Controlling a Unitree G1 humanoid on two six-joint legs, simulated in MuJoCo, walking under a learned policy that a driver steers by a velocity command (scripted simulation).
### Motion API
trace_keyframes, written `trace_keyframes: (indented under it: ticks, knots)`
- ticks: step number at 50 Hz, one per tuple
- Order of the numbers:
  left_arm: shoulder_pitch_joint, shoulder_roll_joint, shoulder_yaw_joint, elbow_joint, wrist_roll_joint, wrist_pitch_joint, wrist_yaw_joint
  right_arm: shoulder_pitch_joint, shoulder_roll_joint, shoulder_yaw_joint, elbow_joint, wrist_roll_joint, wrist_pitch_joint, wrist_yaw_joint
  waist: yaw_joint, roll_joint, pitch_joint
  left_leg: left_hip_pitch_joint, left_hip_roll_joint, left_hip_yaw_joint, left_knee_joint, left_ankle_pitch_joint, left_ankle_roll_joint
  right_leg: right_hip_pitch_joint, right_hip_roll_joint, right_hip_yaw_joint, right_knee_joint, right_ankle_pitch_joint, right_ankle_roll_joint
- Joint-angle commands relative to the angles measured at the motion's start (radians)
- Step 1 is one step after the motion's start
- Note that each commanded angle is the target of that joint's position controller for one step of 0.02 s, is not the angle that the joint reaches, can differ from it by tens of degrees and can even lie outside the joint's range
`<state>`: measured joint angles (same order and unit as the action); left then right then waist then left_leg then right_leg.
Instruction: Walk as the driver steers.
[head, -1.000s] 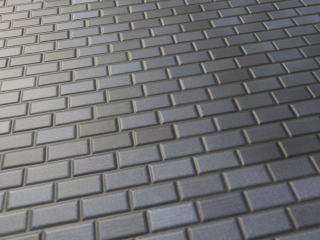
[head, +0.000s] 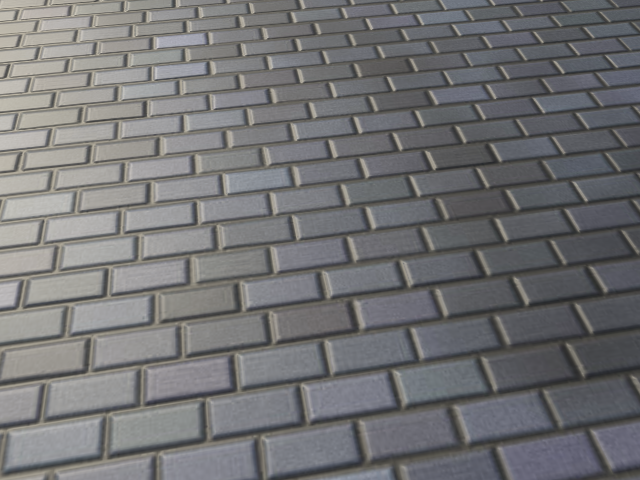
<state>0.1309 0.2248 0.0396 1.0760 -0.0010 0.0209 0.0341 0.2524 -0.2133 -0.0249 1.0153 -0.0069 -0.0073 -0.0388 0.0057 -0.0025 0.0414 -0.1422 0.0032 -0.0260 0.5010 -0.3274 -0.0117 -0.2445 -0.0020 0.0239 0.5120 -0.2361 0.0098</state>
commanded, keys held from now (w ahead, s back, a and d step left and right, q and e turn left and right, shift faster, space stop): no key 1.00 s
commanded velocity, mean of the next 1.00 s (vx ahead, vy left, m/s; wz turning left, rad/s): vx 0.00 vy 0.00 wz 0.00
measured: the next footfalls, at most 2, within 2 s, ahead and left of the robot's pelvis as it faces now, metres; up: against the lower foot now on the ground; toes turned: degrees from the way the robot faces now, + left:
left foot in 1.84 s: +0.40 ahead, +0.09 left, +0.00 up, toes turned +1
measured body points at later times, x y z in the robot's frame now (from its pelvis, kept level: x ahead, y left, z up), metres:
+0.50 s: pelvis -0.01 +0.00 +0.00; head +0.01 +0.00 +0.45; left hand +0.03 +0.25 -0.15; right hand -0.01 -0.24 -0.15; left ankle -0.03 +0.13 -0.74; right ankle +0.03 -0.13 -0.74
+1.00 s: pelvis +0.00 +0.00 +0.00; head +0.01 +0.00 +0.45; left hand +0.02 +0.24 -0.16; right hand -0.03 -0.23 -0.16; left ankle -0.03 +0.13 -0.74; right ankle +0.03 -0.13 -0.74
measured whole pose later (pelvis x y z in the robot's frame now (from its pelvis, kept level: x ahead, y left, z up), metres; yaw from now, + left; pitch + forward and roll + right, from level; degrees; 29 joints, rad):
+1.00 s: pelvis +0.00 +0.00 +0.00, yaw +0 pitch -1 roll +0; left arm 0.22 0.18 0.02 1.12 0.00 0.01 0.05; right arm 0.34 -0.16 0.00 1.10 0.00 -0.02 -0.04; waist 0.00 0.00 0.04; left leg -0.16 0.00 -0.01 0.49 -0.32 -0.01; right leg -0.27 -0.01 0.03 0.51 -0.23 0.01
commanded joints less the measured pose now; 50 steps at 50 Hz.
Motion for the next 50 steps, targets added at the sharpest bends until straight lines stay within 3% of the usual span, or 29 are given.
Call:
trace_keyframes:
  ticks: [1,21,50]
  knots:
    - [-0.003,0.103,0.016,-0.020,0.000,-0.008,0.004,0.044,-0.098,-0.015,-0.011,0.000,-0.008,-0.004,0.000,0.007,-0.010,-0.105,0.018,-0.008,-0.107,0.140,0.013,0.076,-0.023,0.019,-0.071,0.144,-0.029]
    - [0.069,0.076,0.002,0.024,-0.001,-0.009,0.010,0.116,-0.062,0.002,0.058,0.003,-0.013,-0.005,0.000,0.005,0.013,-0.127,0.010,0.003,-0.124,0.097,0.016,0.056,-0.017,0.017,-0.085,0.103,-0.027]
    - [0.138,0.052,-0.008,0.026,-0.004,-0.013,0.015,0.179,-0.035,0.007,0.075,0.007,-0.013,-0.005,-0.003,0.005,0.021,-0.130,0.007,0.009,-0.118,0.121,0.018,0.051,-0.014,0.013,-0.074,0.135,-0.026]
